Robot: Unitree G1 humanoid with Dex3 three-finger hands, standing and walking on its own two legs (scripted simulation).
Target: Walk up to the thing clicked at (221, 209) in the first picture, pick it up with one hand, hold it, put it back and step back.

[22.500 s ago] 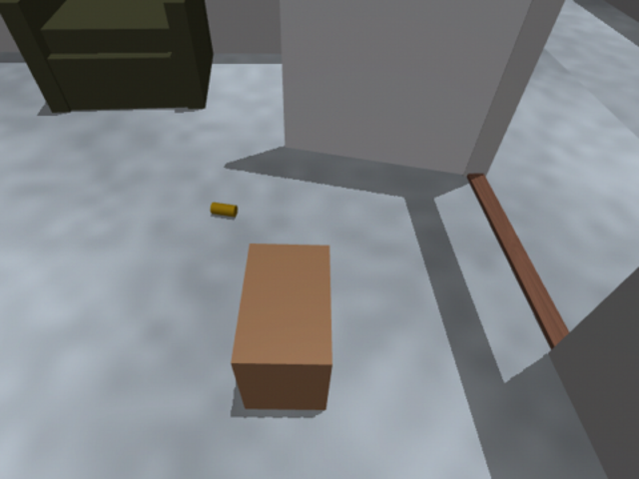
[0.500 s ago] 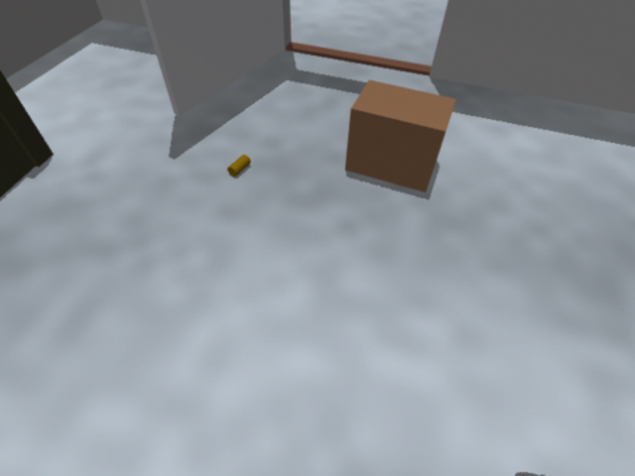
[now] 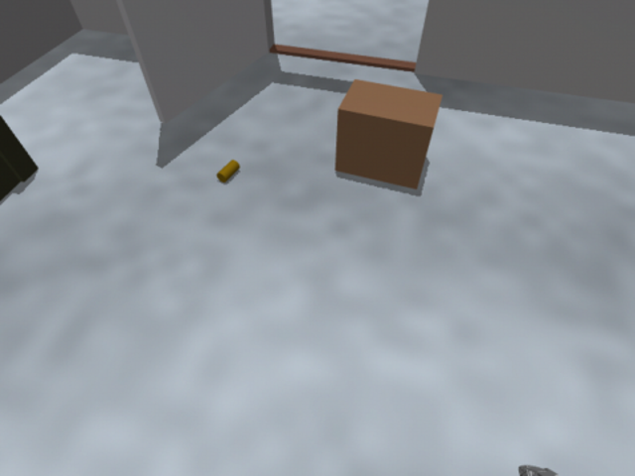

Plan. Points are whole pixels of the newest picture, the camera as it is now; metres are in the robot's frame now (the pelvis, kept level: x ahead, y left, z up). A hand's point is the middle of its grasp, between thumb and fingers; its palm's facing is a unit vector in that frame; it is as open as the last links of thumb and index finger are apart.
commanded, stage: walk up
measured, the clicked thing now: (228, 171) +1.47 +0.38 -0.74
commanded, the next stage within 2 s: stand in 0.06 s
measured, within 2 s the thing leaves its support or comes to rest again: neither
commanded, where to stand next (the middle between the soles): +0.07 -0.01 m, yaw +7 degrees
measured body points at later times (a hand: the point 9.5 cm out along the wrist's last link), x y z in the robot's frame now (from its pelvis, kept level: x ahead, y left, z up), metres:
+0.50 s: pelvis +0.00 +0.00 +0.02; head +0.00 +0.00 +0.47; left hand +0.09 +0.30 -0.11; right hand +0.10 -0.30 -0.11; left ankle -0.01 +0.11 -0.73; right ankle +0.03 -0.15 -0.73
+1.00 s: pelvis +0.00 -0.01 +0.02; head +0.00 -0.01 +0.47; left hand +0.05 +0.30 -0.11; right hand +0.08 -0.30 -0.12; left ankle -0.01 +0.11 -0.73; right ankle +0.03 -0.15 -0.73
